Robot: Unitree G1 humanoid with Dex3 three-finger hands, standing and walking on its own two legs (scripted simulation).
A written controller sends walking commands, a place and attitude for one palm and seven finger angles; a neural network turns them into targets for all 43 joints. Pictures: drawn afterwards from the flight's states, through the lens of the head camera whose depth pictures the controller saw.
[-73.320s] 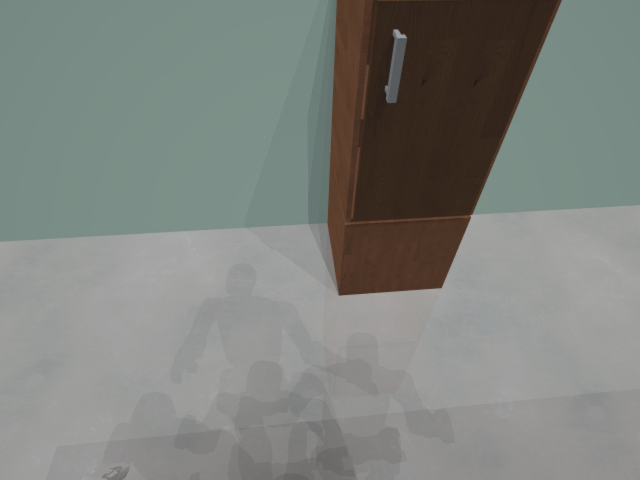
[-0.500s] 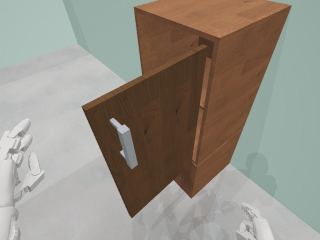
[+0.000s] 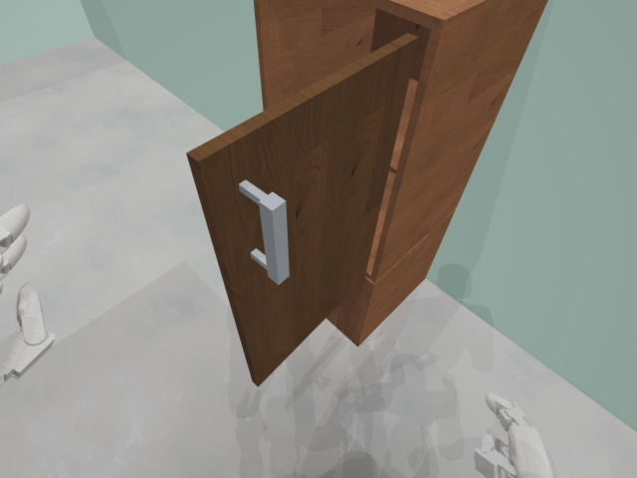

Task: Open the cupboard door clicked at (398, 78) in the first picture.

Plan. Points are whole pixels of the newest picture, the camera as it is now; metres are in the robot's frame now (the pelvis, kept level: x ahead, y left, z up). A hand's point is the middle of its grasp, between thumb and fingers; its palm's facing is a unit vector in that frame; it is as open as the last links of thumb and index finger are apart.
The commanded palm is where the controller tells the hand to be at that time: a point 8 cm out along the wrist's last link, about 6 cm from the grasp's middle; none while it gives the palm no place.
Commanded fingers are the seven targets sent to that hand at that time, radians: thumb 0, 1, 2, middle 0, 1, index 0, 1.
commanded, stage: step back with the hand held close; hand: left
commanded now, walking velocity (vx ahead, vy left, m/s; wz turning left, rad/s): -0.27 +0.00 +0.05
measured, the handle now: (264, 234) +0.35 +0.10 +0.13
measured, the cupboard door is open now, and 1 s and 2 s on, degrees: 93 93 93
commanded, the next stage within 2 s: stop stepping back and stand still in 0.64 s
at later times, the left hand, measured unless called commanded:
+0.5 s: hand out of the picture +0.12 +0.31 +0.17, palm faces +0.46 -0.78 -0.43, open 7.5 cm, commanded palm +0.04 +0.34 +0.18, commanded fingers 0.00 0.90 0.90 -0.20 -0.30 -0.20 -0.30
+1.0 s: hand out of the picture +0.04 +0.31 +0.16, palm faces +0.39 -0.85 -0.35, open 7.4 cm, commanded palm -0.02 +0.34 +0.18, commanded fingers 0.00 0.90 0.90 -0.20 -0.30 -0.20 -0.30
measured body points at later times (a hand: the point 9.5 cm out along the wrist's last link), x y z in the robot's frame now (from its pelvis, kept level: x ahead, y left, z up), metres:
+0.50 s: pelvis -0.09 +0.04 +0.00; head -0.07 +0.07 +0.44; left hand +0.09 +0.35 +0.19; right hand +0.09 -0.19 -0.07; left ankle +0.02 +0.09 -0.74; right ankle -0.12 -0.12 -0.68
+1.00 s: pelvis -0.19 +0.05 -0.01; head -0.21 +0.08 +0.44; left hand +0.01 +0.35 +0.18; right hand -0.06 -0.20 -0.08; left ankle -0.09 +0.11 -0.74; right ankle -0.27 -0.07 -0.72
